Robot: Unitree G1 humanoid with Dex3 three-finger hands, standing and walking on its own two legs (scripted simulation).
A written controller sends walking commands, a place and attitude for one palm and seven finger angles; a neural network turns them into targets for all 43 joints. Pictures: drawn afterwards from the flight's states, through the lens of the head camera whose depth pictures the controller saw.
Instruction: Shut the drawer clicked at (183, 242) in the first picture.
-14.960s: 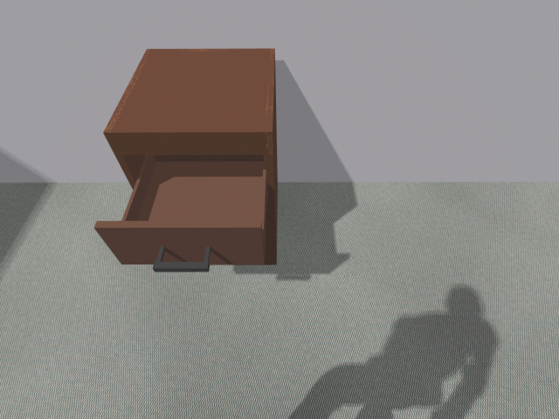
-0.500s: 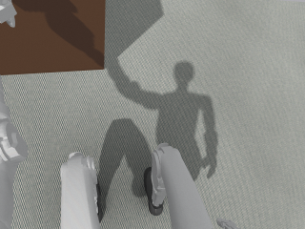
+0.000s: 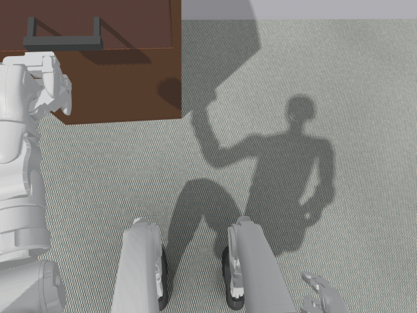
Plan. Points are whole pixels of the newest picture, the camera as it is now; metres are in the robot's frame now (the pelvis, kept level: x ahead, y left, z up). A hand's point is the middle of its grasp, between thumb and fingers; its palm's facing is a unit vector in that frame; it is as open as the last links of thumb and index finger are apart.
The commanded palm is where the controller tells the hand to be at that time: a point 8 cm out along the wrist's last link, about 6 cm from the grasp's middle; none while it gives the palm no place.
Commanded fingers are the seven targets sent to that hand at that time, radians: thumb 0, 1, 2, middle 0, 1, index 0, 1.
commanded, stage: draw the hand back to the body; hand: left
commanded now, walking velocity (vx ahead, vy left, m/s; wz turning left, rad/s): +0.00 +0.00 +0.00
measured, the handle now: (65, 33) +0.62 +0.27 -0.04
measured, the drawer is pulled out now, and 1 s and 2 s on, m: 0.00 0.00 0.00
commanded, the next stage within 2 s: step back with the hand held close in 1.16 s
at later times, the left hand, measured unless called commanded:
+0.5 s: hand out of the picture +0.32 +0.24 +0.19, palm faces +0.23 -0.92 -0.31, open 3.3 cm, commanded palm +0.29 +0.29 +0.23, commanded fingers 0.00 0.90 0.90 -1.40 -1.60 -1.40 -1.60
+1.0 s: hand out of the picture +0.24 +0.24 +0.38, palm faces +0.48 -0.76 -0.44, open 3.3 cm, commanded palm +0.18 +0.28 +0.39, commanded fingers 0.00 0.90 0.90 -1.40 -1.60 -1.40 -1.60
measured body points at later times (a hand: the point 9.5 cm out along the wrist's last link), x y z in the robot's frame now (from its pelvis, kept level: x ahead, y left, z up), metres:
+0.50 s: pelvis +0.05 +0.00 +0.16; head +0.10 +0.01 +0.61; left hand +0.30 +0.29 +0.21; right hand +0.24 -0.22 +0.08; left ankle +0.05 +0.12 -0.53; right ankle +0.04 -0.14 -0.53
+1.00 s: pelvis +0.08 -0.01 +0.20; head +0.07 -0.05 +0.65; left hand +0.21 +0.28 +0.41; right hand +0.30 -0.21 +0.13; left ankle +0.05 +0.12 -0.53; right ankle +0.04 -0.14 -0.53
